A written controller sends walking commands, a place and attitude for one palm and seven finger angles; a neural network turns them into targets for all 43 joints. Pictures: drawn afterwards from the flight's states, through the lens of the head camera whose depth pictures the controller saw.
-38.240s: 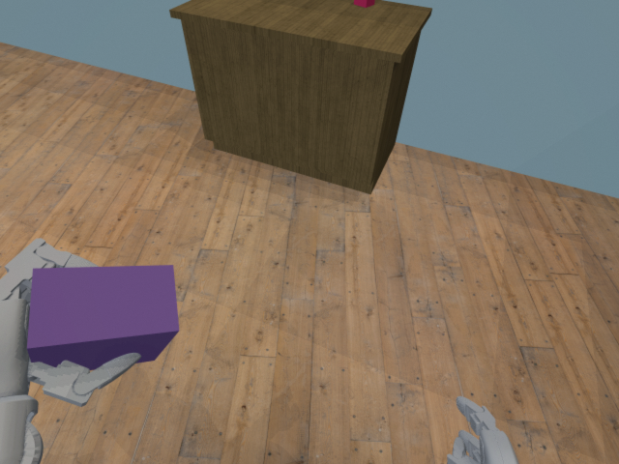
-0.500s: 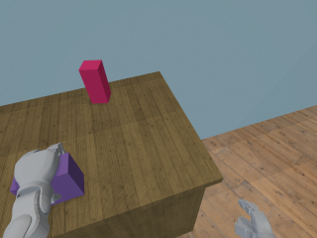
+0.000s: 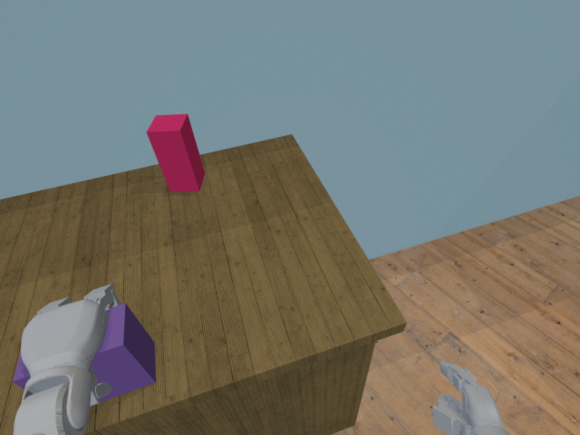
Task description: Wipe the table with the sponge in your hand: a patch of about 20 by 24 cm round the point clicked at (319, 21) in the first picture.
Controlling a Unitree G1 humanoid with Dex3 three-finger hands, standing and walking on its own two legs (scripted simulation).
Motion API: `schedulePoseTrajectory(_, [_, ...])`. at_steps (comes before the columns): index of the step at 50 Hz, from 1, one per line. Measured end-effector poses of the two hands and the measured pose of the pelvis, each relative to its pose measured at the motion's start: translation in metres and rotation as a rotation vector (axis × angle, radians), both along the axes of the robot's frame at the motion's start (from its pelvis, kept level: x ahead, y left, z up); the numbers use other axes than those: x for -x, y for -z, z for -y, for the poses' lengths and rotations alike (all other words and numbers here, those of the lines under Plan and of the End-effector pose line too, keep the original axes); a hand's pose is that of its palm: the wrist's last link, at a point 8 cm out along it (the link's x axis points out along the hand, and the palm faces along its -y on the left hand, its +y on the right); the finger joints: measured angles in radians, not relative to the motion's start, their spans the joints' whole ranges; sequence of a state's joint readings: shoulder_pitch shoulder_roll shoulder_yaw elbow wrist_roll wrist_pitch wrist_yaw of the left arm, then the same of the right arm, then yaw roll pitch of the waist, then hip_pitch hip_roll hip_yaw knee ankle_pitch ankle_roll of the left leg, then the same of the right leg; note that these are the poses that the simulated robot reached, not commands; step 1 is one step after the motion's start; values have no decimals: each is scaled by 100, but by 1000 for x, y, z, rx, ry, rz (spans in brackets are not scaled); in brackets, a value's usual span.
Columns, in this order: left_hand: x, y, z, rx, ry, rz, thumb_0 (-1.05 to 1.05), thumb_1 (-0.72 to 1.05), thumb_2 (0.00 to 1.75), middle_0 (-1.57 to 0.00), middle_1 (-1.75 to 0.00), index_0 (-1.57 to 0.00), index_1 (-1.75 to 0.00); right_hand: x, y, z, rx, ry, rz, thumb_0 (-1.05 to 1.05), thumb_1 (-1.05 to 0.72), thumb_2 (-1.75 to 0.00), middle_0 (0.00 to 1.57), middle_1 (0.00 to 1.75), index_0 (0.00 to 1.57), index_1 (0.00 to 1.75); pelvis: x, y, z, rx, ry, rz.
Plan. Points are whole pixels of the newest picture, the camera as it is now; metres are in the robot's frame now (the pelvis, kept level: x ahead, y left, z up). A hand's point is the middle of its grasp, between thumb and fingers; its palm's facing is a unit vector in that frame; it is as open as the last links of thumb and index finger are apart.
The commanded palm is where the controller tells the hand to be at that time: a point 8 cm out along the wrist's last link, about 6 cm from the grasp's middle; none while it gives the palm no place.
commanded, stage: lift the sponge slowly off the table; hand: left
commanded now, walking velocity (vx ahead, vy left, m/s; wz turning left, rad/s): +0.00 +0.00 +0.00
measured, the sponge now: (100, 365) +0.19 +0.31 +0.00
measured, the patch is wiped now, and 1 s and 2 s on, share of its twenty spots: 1.00 1.00 1.00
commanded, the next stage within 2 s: none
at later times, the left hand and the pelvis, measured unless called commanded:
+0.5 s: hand (95, 354) +0.19 +0.29 +0.05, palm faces -0.03 -0.10 -1.00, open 10.7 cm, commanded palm +0.17 +0.28 +0.12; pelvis +0.00 +0.00 +0.00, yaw +1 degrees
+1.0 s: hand (74, 348) +0.18 +0.30 +0.08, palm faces -0.01 -0.08 -1.00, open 10.6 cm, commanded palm +0.16 +0.29 +0.15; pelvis -0.01 -0.01 +0.01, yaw +1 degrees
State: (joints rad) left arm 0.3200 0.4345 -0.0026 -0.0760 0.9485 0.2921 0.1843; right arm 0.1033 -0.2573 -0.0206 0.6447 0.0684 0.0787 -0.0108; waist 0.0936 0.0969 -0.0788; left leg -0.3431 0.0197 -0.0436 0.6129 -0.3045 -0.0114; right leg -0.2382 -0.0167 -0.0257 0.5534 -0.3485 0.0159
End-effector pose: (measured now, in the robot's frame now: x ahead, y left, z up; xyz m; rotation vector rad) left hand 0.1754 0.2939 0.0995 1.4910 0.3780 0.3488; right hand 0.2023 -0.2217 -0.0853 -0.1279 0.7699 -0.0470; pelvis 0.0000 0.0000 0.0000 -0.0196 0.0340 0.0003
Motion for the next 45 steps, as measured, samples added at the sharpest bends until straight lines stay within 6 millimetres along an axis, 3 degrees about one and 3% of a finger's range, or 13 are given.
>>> schedulePoseTrajectory(23, [7, -6, 11, 40, 23, -14, -1, -51, 102, -64, -133, -66, -132, -19, -10, -20, 0, -73, 44, 1, -90, -90, 20, 30, 20, 29, 3, -4, 1, -1, -14, 47])
schedulePoseTrajectory(45, [16, -30, 2, 35, 31, -9, 0, -53, 103, -67, -129, -69, -128, -10, -15, -1, 47, -54, 50, 1, -90, -90, 20, 30, 20, 30, 11, -8, 10, -2, -16, 90])
